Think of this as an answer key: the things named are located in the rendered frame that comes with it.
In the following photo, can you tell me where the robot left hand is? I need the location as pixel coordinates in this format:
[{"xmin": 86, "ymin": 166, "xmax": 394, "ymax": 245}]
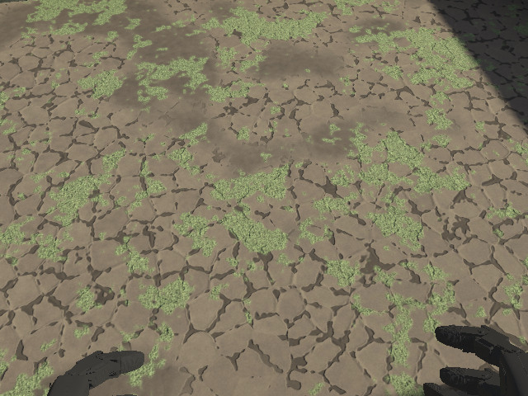
[{"xmin": 47, "ymin": 351, "xmax": 144, "ymax": 396}]

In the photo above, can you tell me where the robot right hand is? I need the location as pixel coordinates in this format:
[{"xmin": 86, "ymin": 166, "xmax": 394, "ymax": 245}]
[{"xmin": 423, "ymin": 325, "xmax": 528, "ymax": 396}]

